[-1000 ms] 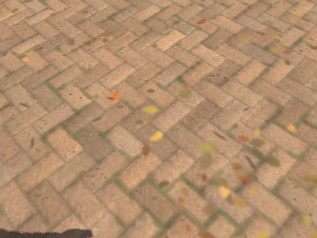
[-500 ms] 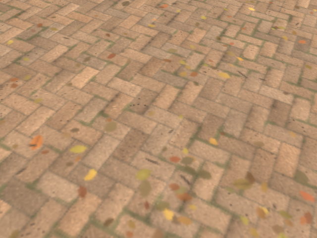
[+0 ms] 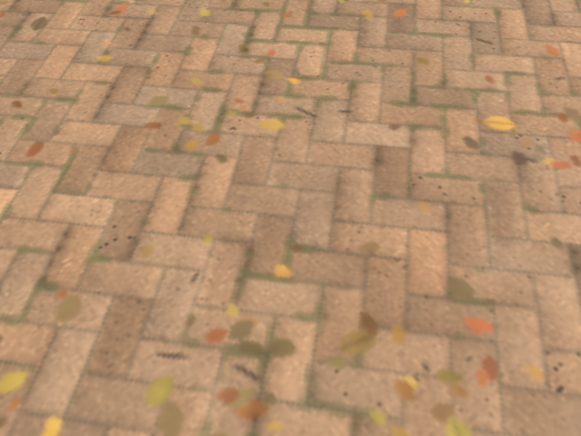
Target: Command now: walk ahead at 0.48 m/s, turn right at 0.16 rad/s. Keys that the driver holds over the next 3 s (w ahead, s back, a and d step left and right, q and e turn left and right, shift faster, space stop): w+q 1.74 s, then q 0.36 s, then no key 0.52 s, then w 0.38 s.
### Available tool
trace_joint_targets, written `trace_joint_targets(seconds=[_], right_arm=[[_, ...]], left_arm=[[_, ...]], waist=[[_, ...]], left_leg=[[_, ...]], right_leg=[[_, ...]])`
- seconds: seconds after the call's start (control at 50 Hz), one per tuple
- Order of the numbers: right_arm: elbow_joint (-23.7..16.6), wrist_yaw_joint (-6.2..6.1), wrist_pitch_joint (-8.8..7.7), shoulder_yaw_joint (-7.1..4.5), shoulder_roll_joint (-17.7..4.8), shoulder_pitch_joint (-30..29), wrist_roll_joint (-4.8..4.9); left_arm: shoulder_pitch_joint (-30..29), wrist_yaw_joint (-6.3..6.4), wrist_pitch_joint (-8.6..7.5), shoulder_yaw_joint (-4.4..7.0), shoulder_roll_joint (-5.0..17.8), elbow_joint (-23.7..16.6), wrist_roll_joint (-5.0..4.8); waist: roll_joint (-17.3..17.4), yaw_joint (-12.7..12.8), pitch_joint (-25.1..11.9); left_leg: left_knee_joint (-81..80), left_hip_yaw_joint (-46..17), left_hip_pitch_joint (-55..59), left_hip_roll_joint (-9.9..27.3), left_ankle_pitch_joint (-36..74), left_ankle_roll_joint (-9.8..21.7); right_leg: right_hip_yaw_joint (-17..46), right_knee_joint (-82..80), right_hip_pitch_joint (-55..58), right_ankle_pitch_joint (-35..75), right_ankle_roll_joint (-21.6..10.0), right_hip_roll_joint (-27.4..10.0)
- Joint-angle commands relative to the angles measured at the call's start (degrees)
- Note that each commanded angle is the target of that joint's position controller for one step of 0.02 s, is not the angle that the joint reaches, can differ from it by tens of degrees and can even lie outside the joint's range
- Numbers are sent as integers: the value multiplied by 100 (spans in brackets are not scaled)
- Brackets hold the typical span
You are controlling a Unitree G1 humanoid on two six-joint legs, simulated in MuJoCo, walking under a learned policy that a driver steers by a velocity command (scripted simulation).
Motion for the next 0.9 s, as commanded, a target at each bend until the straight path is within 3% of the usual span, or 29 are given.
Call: trace_joint_targets(seconds=[0.02,0.08,0.14,0.24,0.28,0.32,0.34,0.36,0.38,0.4,0.42,0.44,0.46,0.48,0.52,0.56,0.66,0.74,0.76,0.8,0.82,0.84,0.86,0.88,0.9], right_arm=[[-110,68,105,-125,-463,402,-13],[-300,76,132,-122,-433,-303,47],[-425,76,85,-80,-323,-759,104],[-658,110,37,46,-165,-1421,52],[-629,72,34,30,-247,-1211,47],[-349,25,22,-51,-469,-236,36],[-97,-5,-11,-137,-656,565,9],[82,-60,-23,-262,-956,1346,-71],[62,-120,39,-453,-1650,1232,-78],[37,-75,65,-431,-1428,942,220],[-78,-98,77,-395,-1248,460,216],[-107,-95,86,-310,-877,212,172],[-113,-112,61,-255,-694,60,156],[-98,-138,26,-208,-586,-24,168],[-76,-132,-88,-237,-751,60,187],[-61,-134,-132,-285,-923,183,194],[-31,-145,-67,-331,-946,700,218],[-63,-187,-22,-361,-1002,957,125],[-101,-205,-18,-372,-1034,927,101],[-243,-245,-30,-400,-1134,584,79],[-309,-233,-56,-410,-1195,398,75],[-328,-183,-101,-392,-1164,283,126],[-481,-129,-168,-279,-782,316,212],[-679,-132,-159,-164,-261,900,345],[-554,-181,-66,-199,-747,972,148]], left_arm=[[323,28,-209,159,769,-74,-61],[642,33,-261,129,720,108,-26],[819,68,-322,62,617,254,17],[1045,220,-365,-40,554,511,24],[1057,302,-363,-29,732,574,57],[932,385,-283,38,981,551,131],[825,382,-233,75,1087,491,146],[590,346,-240,65,1089,319,90],[1089,190,-296,-59,382,66,27],[587,137,-371,-13,724,-68,119],[278,92,-460,-32,747,-251,65],[215,76,-504,-37,782,-272,54],[208,83,-446,-36,728,-261,87],[282,82,-318,-57,668,-300,167],[376,64,-108,-105,508,-339,226],[87,46,-40,-134,456,-500,214],[-1091,0,-44,-176,451,-933,146],[-1643,-14,-119,-204,521,-1187,89],[-1670,-13,-147,-202,564,-1233,80],[-1218,8,-205,-146,748,-1158,60],[-686,49,-239,-83,893,-1003,53],[67,112,-312,-5,1062,-813,82],[965,218,-360,109,1471,-760,206],[1017,262,-264,229,1948,-805,296],[755,229,-173,233,1626,-789,195]], waist=[[-573,11,-184],[-537,208,144],[-514,325,277],[-411,431,398],[-556,272,103],[-778,-181,-432],[-778,-523,-822],[-417,-983,-1227],[1175,-370,-1580],[411,-437,-1755],[90,-239,-886],[-423,-44,-467],[-619,162,-131],[-575,331,-76],[-355,427,-134],[-192,385,-107],[112,-125,-102],[203,-362,-165],[233,-340,-172],[312,-28,-252],[309,222,-457],[33,633,-835],[-579,958,-1653],[-1839,598,-2132],[-1372,428,-1813]], left_leg=[[-85,6,-636,48,460,-54],[-519,-14,-1194,-20,1000,-43],[-1262,-165,-1291,-324,1504,64],[-2576,368,-895,-665,1763,376],[-2801,654,-331,-1020,1324,590],[-2879,702,528,-1316,726,824],[-3186,523,1408,-1373,649,991],[-3586,-301,2685,-816,493,1335],[-3640,-3295,4523,897,899,2426],[-4439,-4523,4564,1010,598,2642],[-4699,-3737,3749,972,469,2419],[-4887,-3247,2999,799,758,2178],[-4968,-2790,2350,535,1270,1964],[-5061,-2428,1891,289,1615,1842],[-5123,-1984,1513,20,2170,1775],[-5205,-1759,1338,-184,2314,1690],[-5010,-1748,1885,-437,2451,1247],[-4596,-2047,2517,-301,2978,1178],[-4480,-2161,2598,-237,3048,1145],[-4183,-2348,2427,-163,3180,954],[-3760,-2377,2268,-241,3559,844],[-2808,-2143,2005,-555,3565,704],[-1316,-1699,1399,-903,2368,556],[118,-958,-370,-1761,-1494,382],[775,-873,-984,-1255,-1429,440]], right_leg=[[959,-1232,531,2270,-576,-1408],[633,-1478,646,2442,-406,-1377],[223,-1513,869,2918,-218,-1378],[-256,-1471,1472,4192,-8,-1567],[-422,-780,1850,6095,131,-1652],[-509,697,2029,7254,219,-1760],[-544,1873,1712,6801,220,-1747],[-719,3622,660,5079,214,-1462],[-560,6040,-2069,-844,519,-164],[632,6612,-2941,-1495,388,-85],[802,6230,-3228,-903,339,-514],[683,5727,-3017,-602,339,-731],[637,5320,-2742,-560,400,-873],[611,5011,-2403,-562,518,-948],[457,4468,-2135,-564,693,-1005],[293,3823,-2184,-216,844,-1039],[184,2182,-2499,1019,991,-929],[203,1495,-2527,1026,901,-710],[248,1310,-2399,914,850,-661],[354,834,-1553,560,696,-548],[320,684,-800,323,596,-405],[401,298,247,440,435,-517],[1553,82,1548,-733,148,-1701],[4088,-488,2745,-1275,-448,-3154],[4724,-608,2312,-1980,-645,-3150]])
Next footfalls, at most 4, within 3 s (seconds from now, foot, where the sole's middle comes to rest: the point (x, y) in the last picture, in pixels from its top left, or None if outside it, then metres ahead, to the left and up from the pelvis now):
0.36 left None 0.36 0.08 -0.78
0.86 right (306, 340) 0.70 0.00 -0.78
1.38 left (172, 316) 0.79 0.34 -0.78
1.90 right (132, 225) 1.10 0.48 -0.78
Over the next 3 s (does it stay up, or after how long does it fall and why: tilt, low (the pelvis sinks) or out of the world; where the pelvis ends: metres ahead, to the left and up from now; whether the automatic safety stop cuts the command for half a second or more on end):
stays up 0.96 0.52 0.01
